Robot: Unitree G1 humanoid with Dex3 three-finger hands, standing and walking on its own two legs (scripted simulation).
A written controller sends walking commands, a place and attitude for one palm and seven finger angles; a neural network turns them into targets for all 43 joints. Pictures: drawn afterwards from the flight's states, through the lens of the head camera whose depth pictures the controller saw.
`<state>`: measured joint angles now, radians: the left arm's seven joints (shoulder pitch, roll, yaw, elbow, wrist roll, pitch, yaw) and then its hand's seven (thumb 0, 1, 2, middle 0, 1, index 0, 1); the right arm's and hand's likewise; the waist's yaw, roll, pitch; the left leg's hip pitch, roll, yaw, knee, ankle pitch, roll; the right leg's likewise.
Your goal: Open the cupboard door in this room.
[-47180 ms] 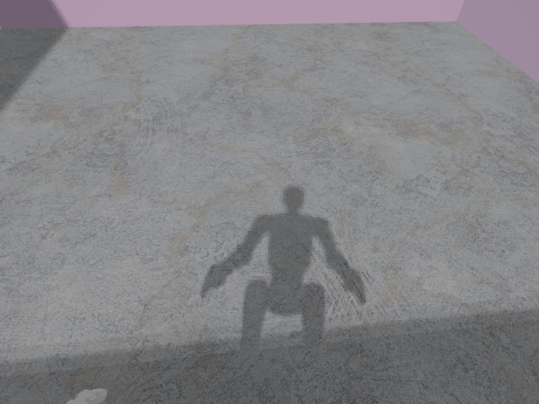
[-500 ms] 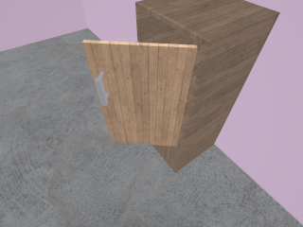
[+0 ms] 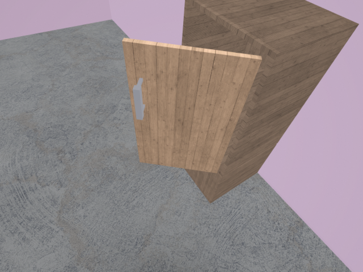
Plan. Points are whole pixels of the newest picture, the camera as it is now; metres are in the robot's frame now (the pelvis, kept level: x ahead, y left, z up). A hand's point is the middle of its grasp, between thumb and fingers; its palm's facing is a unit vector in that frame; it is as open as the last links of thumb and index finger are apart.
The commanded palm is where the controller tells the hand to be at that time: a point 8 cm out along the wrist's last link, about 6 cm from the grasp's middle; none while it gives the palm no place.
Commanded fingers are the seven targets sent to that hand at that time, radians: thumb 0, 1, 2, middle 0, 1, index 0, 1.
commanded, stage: come to a stop and stand still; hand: left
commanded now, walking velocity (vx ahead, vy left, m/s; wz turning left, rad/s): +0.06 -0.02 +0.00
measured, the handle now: (140, 99) +0.58 +0.17 +0.00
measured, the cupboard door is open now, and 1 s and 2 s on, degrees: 50 50 50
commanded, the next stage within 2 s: look again from close up in 0.96 s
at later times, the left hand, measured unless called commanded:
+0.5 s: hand out of the picture -0.01 +0.12 -0.18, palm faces +0.02 -0.98 -0.17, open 7.3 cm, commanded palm none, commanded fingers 0.00 0.90 0.90 -0.20 -0.30 -0.20 -0.30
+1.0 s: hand out of the picture +0.01 +0.12 -0.18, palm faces +0.05 -0.98 -0.17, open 7.4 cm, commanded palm none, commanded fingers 0.00 0.90 0.90 -0.20 -0.30 -0.20 -0.30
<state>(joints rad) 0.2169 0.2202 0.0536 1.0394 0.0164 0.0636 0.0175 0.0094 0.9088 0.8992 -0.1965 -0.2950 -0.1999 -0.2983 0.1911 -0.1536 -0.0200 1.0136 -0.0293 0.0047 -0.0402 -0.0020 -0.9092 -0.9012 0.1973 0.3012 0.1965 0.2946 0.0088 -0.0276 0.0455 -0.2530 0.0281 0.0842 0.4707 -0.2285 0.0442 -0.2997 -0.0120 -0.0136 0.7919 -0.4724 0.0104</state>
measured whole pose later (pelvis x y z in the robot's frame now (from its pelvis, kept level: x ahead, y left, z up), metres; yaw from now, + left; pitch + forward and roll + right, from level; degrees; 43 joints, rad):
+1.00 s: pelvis +0.02 -0.05 +0.00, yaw +1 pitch -1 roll +0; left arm 0.29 0.14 0.00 1.13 0.01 -0.01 0.04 0.01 0.91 0.90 -0.20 -0.30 -0.20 -0.30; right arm 0.24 -0.14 -0.01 1.15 -0.01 -0.01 -0.04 0.00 -0.92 -0.90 0.20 0.30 0.20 0.29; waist 0.00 -0.03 0.03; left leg -0.18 0.05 0.06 0.42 -0.22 -0.03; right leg -0.05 0.01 -0.03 0.39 -0.32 -0.02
